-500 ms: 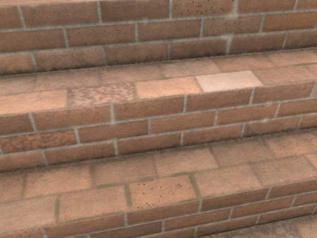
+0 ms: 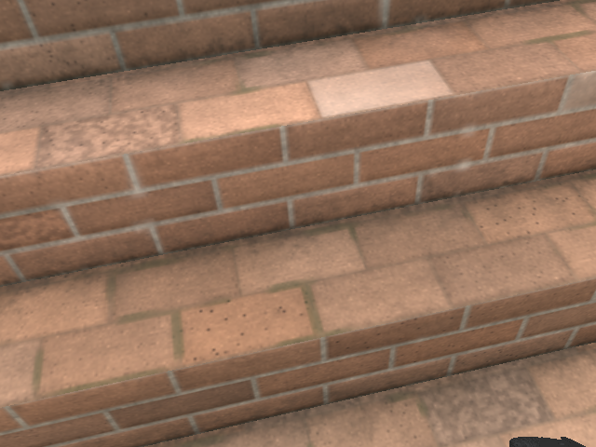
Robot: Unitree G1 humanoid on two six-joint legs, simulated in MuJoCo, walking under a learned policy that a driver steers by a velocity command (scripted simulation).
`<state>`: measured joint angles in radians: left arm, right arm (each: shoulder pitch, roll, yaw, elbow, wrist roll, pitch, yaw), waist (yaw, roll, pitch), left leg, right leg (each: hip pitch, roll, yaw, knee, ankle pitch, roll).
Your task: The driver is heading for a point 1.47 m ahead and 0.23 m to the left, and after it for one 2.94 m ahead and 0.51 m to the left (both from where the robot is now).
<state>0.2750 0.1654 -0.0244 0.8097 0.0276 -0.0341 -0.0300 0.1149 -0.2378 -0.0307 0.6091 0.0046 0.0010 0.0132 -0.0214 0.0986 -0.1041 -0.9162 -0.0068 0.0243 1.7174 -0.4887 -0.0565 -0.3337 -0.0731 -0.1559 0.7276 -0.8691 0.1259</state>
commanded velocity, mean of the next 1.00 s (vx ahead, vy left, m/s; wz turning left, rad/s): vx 0.37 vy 0.00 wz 0.55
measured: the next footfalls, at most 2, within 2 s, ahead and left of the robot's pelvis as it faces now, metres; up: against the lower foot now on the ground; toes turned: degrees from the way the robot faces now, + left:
left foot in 0.06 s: +0.05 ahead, +0.03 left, +0.04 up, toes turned -3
right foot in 0.36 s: -0.08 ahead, -0.18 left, -0.18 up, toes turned -2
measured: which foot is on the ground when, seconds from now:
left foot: up 0.00-0.04, down 0.06-0.24, up 0.26-0.82, down 0.84-1.00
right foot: down 0.00-0.00, up 0.02-0.34, down 0.36-0.88, up 0.90-1.00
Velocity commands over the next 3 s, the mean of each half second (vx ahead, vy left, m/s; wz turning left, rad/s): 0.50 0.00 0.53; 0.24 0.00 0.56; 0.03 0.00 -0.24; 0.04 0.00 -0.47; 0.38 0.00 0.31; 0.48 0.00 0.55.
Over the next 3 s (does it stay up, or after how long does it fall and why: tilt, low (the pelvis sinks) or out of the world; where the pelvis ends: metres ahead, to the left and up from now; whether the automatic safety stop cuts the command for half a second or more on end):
stays up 0.23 -0.44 0.08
